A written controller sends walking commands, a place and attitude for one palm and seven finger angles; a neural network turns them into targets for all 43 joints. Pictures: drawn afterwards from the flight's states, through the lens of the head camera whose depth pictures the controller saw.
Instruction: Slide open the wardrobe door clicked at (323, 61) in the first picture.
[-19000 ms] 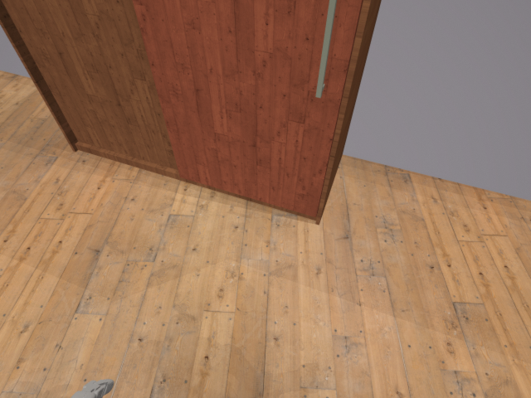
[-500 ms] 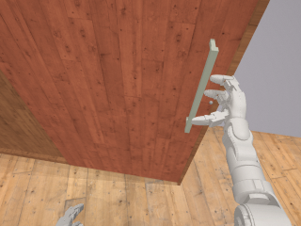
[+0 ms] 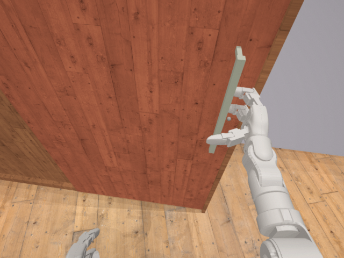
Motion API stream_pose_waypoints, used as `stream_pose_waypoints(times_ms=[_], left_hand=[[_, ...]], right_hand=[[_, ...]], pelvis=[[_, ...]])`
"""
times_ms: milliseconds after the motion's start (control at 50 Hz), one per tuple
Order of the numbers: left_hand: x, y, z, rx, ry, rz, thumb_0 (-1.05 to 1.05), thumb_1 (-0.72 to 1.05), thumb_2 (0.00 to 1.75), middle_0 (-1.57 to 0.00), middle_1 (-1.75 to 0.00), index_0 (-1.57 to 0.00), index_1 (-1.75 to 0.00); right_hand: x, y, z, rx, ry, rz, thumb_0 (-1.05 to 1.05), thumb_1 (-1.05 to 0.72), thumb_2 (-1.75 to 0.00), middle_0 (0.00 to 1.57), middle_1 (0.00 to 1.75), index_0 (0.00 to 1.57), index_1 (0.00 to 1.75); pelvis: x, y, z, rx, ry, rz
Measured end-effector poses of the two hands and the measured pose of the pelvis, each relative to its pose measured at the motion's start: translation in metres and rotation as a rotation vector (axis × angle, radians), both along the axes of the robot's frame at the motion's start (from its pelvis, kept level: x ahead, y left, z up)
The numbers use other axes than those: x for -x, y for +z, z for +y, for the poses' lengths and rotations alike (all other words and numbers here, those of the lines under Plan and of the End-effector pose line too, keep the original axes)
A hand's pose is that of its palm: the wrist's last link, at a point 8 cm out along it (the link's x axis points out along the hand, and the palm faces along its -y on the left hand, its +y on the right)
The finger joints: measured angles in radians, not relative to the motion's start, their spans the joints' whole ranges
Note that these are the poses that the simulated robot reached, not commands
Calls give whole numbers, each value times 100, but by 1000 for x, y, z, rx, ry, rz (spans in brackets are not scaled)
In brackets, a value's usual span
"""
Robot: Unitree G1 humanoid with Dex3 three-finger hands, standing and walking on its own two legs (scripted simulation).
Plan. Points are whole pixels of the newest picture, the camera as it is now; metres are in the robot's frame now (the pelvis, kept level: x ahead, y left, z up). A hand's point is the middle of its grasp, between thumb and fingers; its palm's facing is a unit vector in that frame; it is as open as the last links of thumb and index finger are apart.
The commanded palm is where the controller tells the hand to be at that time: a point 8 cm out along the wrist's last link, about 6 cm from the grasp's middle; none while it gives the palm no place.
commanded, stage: slide the fingers in behind the handle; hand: right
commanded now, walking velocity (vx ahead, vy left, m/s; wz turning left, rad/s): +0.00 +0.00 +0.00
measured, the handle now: (222, 109) +0.46 -0.09 +0.10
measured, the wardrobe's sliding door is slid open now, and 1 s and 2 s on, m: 0.00 0.00 0.00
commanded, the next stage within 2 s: grip the handle and tug to test in 1.02 s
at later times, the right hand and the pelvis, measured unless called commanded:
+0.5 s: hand (217, 119) +0.40 -0.06 +0.12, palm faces +0.02 +1.00 +0.01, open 14.0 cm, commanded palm +0.37 -0.12 +0.12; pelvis +0.00 +0.01 +0.00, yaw +0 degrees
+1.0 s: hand (218, 120) +0.40 -0.07 +0.13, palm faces +0.02 +1.00 +0.01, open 14.0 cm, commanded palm +0.37 -0.12 +0.12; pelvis +0.00 +0.01 +0.00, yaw +0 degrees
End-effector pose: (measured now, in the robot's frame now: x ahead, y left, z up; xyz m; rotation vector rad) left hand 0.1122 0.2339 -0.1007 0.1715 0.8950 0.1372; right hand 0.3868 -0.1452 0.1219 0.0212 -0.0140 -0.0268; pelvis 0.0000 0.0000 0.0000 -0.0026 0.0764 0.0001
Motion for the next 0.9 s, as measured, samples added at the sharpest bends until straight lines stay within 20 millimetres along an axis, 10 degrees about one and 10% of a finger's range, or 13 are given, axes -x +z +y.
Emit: stream_pose_waypoints(times_ms=[900], left_hand=[[-1,-1,6,-2,3,21,1,90,90,-20,-30,-20,-30]], right_hand=[[6,3,27,6,2,7,-1,50,-30,30,120,30,120]], pelvis=[[1,2,7,2,-3,-20]])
